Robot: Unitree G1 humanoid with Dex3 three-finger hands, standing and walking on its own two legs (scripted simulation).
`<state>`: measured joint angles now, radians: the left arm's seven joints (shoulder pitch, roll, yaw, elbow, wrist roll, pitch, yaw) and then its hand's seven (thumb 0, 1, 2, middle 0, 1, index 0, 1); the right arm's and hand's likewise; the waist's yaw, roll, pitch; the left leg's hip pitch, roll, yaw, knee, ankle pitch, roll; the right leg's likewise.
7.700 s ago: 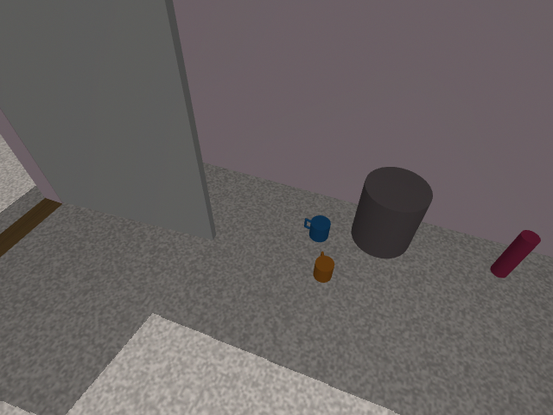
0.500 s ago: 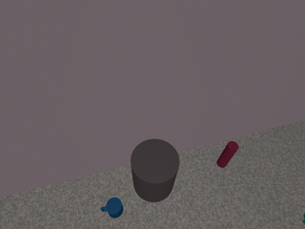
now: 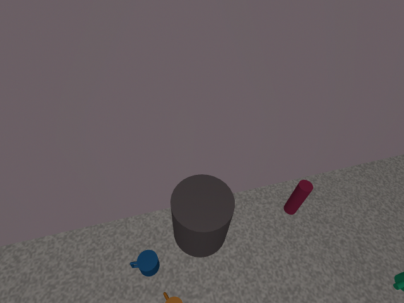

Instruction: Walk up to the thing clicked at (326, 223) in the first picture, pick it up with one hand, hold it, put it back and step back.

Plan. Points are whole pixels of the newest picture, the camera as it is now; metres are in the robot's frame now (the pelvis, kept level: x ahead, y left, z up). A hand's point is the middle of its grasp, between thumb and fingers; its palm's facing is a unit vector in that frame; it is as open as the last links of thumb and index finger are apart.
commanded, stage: walk up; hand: left
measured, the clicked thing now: (144, 263) +0.40 +0.25 -0.73
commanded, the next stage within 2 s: stand in 0.74 s
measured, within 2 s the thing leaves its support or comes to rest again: neither
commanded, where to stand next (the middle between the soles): +0.02 -0.01 m, yaw +1 degrees
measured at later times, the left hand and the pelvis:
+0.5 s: hand out of the picture +0.10 +0.27 -0.15, palm faces +0.02 -0.95 -0.32, open 7.4 cm; pelvis +0.00 +0.00 +0.00, yaw +1 degrees
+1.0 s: hand out of the picture +0.11 +0.26 -0.14, palm faces +0.00 -0.95 -0.32, open 7.4 cm; pelvis +0.02 +0.01 +0.01, yaw +1 degrees
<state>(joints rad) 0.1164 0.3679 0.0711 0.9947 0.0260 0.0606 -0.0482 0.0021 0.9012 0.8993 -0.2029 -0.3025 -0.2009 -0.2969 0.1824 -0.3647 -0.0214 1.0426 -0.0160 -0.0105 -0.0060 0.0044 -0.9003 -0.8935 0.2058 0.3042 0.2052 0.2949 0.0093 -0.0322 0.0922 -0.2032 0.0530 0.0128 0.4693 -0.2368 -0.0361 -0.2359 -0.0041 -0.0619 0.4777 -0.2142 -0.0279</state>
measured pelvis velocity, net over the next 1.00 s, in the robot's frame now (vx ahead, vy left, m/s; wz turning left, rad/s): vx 0.02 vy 0.01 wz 0.01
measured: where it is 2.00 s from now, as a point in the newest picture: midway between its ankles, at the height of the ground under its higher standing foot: outside the picture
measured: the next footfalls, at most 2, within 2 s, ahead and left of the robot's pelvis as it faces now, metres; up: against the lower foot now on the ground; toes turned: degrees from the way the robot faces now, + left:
none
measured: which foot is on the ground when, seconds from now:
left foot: down 0.00-1.00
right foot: down 0.00-1.00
